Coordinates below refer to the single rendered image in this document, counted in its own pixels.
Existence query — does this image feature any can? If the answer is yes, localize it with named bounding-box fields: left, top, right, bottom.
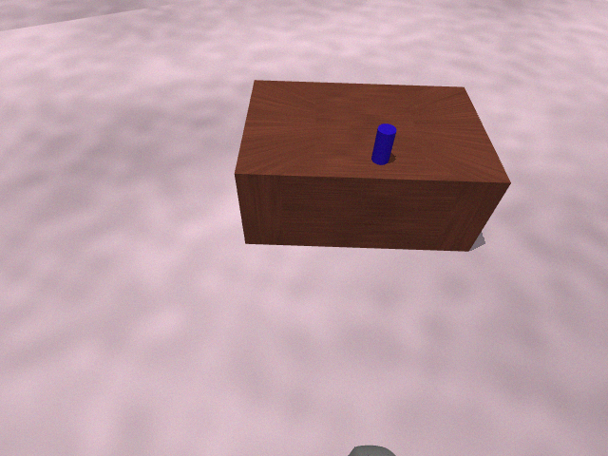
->
left=371, top=123, right=396, bottom=165

